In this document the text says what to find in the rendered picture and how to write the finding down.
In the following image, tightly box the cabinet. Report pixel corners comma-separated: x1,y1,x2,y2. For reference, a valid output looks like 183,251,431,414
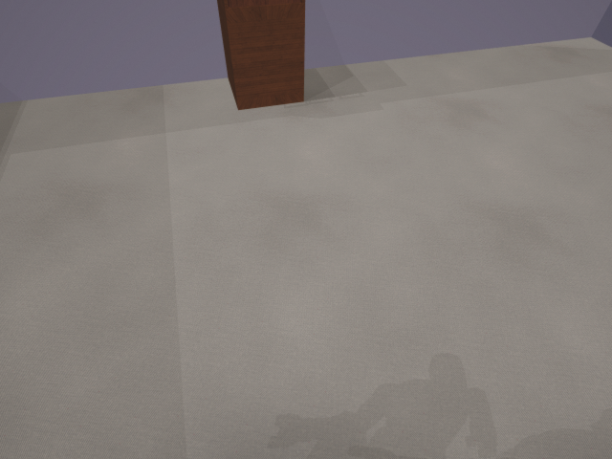
217,0,305,110

